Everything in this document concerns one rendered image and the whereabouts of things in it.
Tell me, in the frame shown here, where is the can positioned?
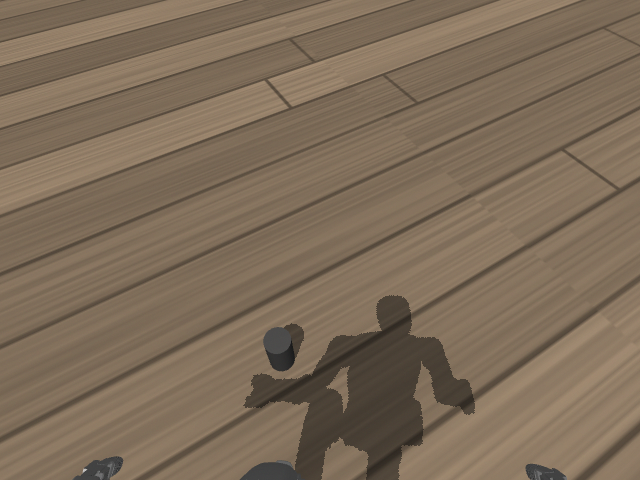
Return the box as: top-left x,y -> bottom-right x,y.
263,327 -> 295,371

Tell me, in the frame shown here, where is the right robot hand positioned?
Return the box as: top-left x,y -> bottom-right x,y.
526,464 -> 567,480

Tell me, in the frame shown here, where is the left robot hand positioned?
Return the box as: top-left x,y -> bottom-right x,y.
72,456 -> 123,480

